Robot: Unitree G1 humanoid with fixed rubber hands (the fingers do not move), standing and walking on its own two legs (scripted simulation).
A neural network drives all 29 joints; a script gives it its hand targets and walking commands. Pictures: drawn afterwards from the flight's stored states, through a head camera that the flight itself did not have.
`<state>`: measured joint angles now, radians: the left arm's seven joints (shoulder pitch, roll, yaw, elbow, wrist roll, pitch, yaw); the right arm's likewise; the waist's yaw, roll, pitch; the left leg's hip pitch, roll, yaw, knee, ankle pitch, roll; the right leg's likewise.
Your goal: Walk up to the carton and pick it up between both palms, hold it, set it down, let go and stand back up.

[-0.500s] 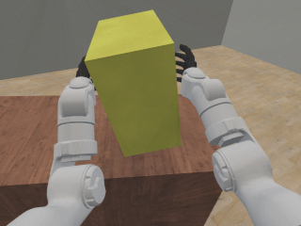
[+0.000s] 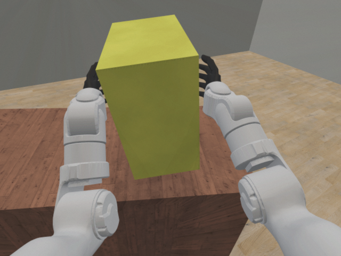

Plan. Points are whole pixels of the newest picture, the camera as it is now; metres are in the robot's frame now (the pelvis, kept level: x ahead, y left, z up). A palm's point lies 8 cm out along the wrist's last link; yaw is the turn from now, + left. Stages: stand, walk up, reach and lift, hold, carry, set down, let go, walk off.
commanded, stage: hold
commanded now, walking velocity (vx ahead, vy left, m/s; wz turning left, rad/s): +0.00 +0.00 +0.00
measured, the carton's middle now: (155, 94) +0.44 +0.01 +0.22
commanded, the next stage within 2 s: set down in 1.38 s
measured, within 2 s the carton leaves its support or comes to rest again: neither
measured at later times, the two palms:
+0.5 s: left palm (93, 94) +0.37 +0.14 +0.26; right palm (211, 87) +0.37 -0.11 +0.28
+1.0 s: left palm (93, 91) +0.37 +0.14 +0.27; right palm (212, 84) +0.37 -0.12 +0.28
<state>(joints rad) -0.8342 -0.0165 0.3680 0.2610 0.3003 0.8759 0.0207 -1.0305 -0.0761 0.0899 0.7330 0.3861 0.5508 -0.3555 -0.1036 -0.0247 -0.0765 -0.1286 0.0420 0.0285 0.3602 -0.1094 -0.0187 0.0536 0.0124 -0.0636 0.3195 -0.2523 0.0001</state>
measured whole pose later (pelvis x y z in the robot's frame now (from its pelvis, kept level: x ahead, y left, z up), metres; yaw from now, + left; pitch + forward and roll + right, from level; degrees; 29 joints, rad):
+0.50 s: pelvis +0.00 +0.00 +0.00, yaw +0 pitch -7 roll +0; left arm -0.84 -0.01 0.37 0.26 0.32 0.87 0.01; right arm -1.04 -0.07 0.08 0.74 0.38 0.54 -0.35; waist -0.11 -0.04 -0.07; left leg -0.12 0.04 0.03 0.35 -0.11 -0.02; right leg 0.06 0.01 -0.06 0.31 -0.25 0.00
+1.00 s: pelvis +0.00 +0.00 +0.00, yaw +0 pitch -7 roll -1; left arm -0.86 -0.02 0.38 0.28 0.32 0.86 0.02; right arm -1.06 -0.09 0.08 0.75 0.39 0.56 -0.36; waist -0.09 -0.02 -0.08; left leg -0.13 0.04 0.03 0.36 -0.11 -0.02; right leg 0.06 0.01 -0.06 0.31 -0.25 0.00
